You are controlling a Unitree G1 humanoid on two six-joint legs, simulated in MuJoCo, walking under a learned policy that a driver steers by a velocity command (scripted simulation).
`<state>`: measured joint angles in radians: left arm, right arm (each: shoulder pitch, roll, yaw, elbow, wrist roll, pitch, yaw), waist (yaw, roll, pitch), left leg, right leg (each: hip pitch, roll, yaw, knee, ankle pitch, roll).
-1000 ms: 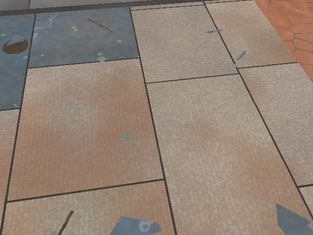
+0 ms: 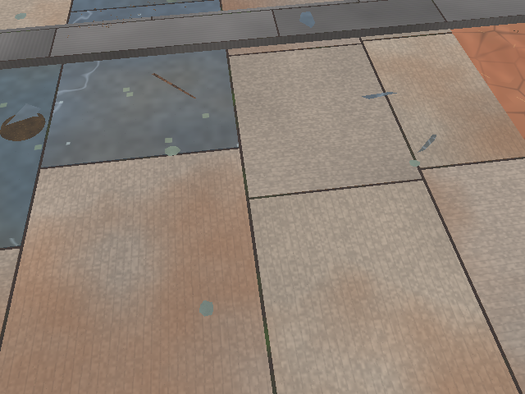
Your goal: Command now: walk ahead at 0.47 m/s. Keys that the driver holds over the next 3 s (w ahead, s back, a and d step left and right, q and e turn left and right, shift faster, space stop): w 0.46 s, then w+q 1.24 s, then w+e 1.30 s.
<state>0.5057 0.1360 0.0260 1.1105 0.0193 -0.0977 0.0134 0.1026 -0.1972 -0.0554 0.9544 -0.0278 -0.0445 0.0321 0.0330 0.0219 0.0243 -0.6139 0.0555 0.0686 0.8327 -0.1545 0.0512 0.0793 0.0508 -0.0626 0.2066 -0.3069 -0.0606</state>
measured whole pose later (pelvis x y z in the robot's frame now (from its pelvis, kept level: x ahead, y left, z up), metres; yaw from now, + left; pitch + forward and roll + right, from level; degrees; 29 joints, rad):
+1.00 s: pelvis +0.56 +0.00 +0.01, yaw +15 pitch +0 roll -1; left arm 0.36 0.20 0.06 0.97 0.02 -0.11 0.01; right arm 0.18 -0.25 -0.08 0.89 -0.03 -0.01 0.04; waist 0.01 0.04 0.04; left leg -0.66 0.09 0.00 1.06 -0.13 0.07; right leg -0.08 0.01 -0.22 0.29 -0.22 -0.06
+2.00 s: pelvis +1.06 +0.26 +0.00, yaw +39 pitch +0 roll +0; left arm 0.31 0.26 0.05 0.85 0.01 -0.06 -0.02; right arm 0.24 -0.27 -0.04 0.79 -0.05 -0.06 0.02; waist 0.00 0.03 0.05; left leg -0.44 -0.01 -0.04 1.10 -0.32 0.04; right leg -0.25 0.10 0.01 0.40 -0.16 -0.09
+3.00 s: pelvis +1.50 +0.47 -0.01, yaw +4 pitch +1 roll +0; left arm 0.21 0.29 0.06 0.74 0.01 -0.01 -0.02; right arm 0.27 -0.26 -0.03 0.77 -0.03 -0.05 0.01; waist -0.03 0.01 0.06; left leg -0.44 0.09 0.01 1.19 -0.36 -0.02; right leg -0.31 0.12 -0.03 0.48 -0.19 -0.12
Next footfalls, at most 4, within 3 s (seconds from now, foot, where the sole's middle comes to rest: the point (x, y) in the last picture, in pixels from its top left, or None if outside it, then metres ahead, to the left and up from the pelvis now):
0.14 left None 0.26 0.09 -0.78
0.70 right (318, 355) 0.59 -0.08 -0.78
1.24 left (225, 282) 0.79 0.18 -0.78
1.80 right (212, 186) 1.16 0.25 -0.78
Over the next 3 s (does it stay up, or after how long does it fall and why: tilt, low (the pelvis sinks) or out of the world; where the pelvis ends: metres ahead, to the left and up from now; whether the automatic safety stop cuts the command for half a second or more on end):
stays up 1.50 0.47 -0.01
